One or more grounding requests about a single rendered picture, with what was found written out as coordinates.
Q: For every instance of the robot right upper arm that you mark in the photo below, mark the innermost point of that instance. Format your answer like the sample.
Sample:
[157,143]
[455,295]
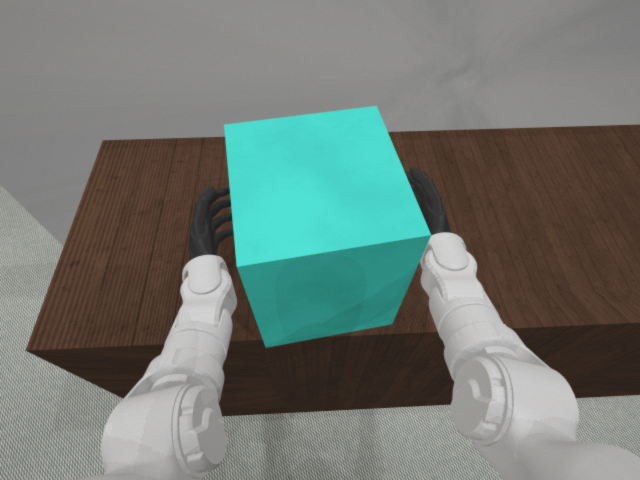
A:
[523,419]

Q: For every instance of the left robot hand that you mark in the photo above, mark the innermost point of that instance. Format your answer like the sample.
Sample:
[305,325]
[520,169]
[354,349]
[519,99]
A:
[202,237]

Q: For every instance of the carton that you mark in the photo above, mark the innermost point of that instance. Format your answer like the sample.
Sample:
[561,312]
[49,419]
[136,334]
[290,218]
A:
[328,233]

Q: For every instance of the right robot hand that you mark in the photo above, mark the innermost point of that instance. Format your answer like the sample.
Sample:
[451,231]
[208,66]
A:
[429,201]

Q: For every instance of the robot left upper arm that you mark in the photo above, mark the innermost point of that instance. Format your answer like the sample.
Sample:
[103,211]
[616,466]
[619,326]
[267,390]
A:
[175,433]

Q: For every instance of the robot left forearm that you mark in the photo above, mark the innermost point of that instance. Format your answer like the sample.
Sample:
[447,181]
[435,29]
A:
[197,344]

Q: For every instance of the pedestal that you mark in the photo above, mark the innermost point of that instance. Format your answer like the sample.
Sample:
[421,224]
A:
[550,214]

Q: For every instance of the robot right forearm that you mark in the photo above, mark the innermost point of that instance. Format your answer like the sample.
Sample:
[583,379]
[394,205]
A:
[465,318]

